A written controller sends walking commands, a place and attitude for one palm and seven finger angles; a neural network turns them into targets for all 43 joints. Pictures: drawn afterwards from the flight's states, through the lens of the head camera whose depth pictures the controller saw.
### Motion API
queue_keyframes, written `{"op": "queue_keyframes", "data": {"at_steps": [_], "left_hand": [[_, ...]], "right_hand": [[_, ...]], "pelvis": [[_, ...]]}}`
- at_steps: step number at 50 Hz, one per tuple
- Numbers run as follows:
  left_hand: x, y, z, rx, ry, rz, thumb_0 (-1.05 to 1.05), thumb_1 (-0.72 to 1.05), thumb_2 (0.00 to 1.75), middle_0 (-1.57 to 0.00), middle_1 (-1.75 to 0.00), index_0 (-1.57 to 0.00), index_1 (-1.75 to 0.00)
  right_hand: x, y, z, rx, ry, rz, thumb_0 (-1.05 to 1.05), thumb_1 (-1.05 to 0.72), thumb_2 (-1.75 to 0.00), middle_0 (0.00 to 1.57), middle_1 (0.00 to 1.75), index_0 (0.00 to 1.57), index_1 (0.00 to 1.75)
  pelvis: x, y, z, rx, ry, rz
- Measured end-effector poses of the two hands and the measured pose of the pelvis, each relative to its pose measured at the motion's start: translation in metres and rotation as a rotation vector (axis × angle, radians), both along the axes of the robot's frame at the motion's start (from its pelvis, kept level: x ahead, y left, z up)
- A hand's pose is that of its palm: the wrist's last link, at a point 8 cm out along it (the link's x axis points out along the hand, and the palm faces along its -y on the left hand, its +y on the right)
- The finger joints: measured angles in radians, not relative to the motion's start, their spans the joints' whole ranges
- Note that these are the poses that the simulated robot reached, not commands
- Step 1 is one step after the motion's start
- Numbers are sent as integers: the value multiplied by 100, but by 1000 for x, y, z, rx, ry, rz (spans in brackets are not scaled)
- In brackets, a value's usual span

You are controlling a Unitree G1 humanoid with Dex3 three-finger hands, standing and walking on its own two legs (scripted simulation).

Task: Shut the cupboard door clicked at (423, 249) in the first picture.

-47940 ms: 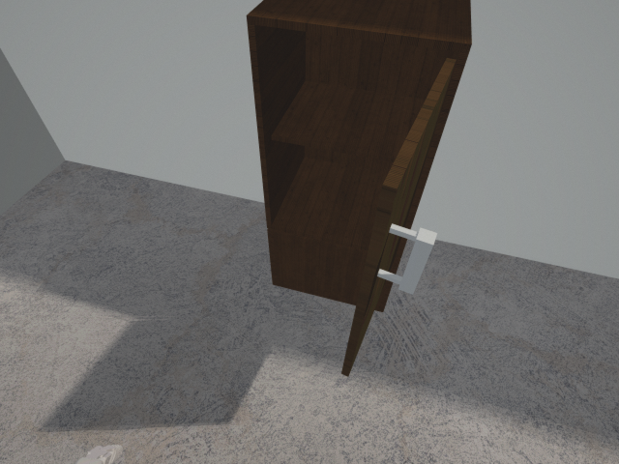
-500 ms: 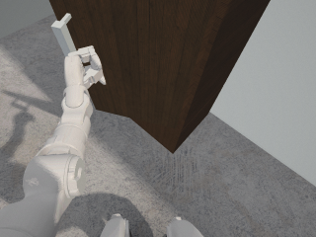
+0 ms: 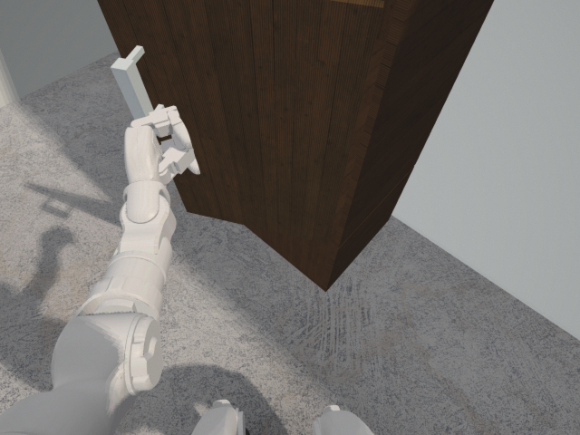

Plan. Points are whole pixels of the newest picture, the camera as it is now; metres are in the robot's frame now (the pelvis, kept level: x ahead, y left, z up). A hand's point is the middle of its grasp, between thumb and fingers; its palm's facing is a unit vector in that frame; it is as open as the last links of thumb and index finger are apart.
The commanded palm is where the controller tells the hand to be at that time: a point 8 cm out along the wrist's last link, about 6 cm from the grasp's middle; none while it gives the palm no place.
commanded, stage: draw the hand back to the body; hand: left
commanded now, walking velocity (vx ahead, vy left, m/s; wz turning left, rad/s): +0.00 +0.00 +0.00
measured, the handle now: (143, 91) +0.65 +0.20 +0.08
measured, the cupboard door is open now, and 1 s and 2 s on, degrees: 28 28 28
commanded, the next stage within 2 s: step back with the hand held close in 1.44 s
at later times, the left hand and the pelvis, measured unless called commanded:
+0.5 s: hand (87, 232) +0.33 +0.18 +0.15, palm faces +0.12 -0.98 -0.19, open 3.1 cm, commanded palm +0.29 +0.24 +0.17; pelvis +0.01 +0.01 +0.05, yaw +1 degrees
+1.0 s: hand out of the picture +0.23 +0.28 +0.22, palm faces +0.43 -0.81 -0.40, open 5.6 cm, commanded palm +0.17 +0.31 +0.24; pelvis +0.03 +0.01 +0.07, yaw +2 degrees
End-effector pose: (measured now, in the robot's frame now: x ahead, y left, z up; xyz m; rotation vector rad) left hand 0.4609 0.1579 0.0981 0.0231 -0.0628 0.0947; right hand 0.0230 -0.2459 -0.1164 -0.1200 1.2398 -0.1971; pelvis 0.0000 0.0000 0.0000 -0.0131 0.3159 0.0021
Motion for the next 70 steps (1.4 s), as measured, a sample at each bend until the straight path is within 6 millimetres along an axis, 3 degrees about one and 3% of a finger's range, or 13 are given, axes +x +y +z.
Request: {"op": "queue_keyframes", "data": {"at_steps": [5, 9, 13, 19, 26, 32, 42, 57, 70], "left_hand": [[-32, 22, 7, 13, 19, 13, 2, 90, 90, -129, -150, -129, -150], [-60, 39, 18, 6, 10, 25, 2, 90, 90, -130, -150, -130, -150], [-84, 50, 34, 13, -27, 8, 2, 90, 90, -130, -150, -130, -150], [-120, 63, 49, 14, -21, -16, 2, 90, 90, -127, -147, -127, -147], [-164, 80, 68, 179, 29, 43, 2, 90, 90, -115, -134, -115, -134], [-196, 103, 86, 225, 31, 136, 2, 90, 90, -101, -118, -101, -118], [-243, 133, 112, 307, 24, 267, 2, 90, 90, -74, -88, -74, -89], [-300, 164, 153, 487, -21, 428, 1, 90, 90, -34, -44, -34, -45], [-296, 154, 143, 426, -36, 413, 2, 89, 90, -22, -31, -22, -31]], "right_hand": [[-5, 2, 12, 15, -2, -34, 1, -91, -90, 20, 30, 20, 30], [9, -1, 24, -1, -48, -23, 1, -91, -90, 20, 30, 20, 30], [39, -4, 36, -27, -141, 9, 1, -91, -90, 20, 30, 20, 30], [103, 1, 59, -41, -339, 72, 1, -91, -90, 20, 30, 20, 30], [167, 27, 97, -31, -499, 124, 1, -91, -90, 20, 30, 20, 30], [198, 53, 116, 0, -567, 199, 1, -91, -90, 20, 30, 20, 30], [199, 70, 110, 37, -534, 253, 1, -91, -90, 20, 30, 20, 30], [188, 44, 99, 0, -510, 209, 2, -91, -90, 20, 30, 20, 30], [198, 42, 111, -17, -572, 215, 2, -91, -90, 20, 30, 20, 30]], "pelvis": [[5, 1, 15, 5, -56, -16], [8, 2, 25, 2, -105, -7], [9, 3, 32, -3, -147, 6], [9, 8, 39, 0, -204, 17], [13, 11, 54, 11, -281, 21], [18, 13, 64, 14, -329, 32], [27, 16, 70, 19, -360, 35], [35, 13, 70, 19, -360, 34], [31, 8, 70, 22, -371, 35]]}}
